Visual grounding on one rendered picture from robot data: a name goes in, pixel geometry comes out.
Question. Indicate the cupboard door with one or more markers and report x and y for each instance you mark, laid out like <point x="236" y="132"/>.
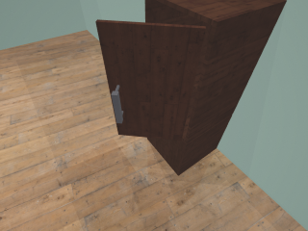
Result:
<point x="155" y="65"/>

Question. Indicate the handle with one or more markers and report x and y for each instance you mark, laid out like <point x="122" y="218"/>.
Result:
<point x="117" y="105"/>

